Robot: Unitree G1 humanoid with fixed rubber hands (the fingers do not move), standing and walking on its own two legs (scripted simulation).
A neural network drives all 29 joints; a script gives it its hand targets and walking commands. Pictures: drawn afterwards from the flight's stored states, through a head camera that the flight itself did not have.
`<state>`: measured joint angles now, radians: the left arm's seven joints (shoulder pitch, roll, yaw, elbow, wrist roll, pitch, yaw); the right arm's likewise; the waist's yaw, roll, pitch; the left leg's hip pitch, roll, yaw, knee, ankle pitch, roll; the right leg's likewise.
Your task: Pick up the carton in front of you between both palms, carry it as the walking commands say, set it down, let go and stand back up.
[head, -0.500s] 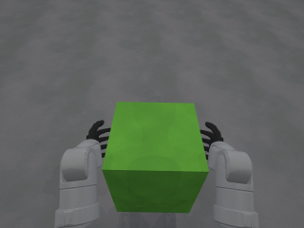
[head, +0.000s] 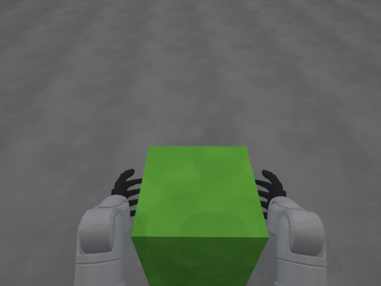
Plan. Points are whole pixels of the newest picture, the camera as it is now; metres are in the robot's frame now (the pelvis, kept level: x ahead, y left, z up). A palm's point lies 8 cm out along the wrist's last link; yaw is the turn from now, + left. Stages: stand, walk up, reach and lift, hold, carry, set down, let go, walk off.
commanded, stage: carry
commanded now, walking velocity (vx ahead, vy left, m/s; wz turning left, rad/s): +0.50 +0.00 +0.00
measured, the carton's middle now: (197, 218) +0.27 +0.00 +0.00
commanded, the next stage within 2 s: none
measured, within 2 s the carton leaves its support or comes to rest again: neither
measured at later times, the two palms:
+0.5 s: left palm (133, 106) +0.60 +0.19 +0.07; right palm (234, 108) +0.58 -0.11 +0.07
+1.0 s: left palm (160, 58) +0.92 +0.14 +0.07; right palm (236, 59) +0.92 -0.16 +0.06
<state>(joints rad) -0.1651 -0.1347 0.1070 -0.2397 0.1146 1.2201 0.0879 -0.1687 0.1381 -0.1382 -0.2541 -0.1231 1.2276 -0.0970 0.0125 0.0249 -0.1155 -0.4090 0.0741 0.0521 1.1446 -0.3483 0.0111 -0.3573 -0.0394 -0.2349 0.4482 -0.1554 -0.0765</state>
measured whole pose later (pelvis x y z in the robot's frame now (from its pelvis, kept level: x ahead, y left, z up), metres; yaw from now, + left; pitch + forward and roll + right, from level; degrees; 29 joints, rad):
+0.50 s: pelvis +0.32 +0.06 +0.00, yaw -4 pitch +4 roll +0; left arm -0.15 -0.13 0.12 -0.31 0.12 1.23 0.08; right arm -0.17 0.14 -0.11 -0.26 -0.11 1.20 -0.10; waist -0.01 -0.03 -0.08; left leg -0.37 0.05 0.24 0.45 -0.16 0.07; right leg -0.39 -0.08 -0.07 1.13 -0.38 0.00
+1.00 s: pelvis +0.65 -0.01 +0.00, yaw +0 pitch +4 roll +1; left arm -0.15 -0.13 0.09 -0.27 0.11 1.20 0.08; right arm -0.15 0.13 -0.12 -0.30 -0.12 1.21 -0.09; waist 0.02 0.02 -0.06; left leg -0.36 0.08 0.05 1.15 -0.38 0.00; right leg -0.38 -0.05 -0.25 0.47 -0.16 -0.08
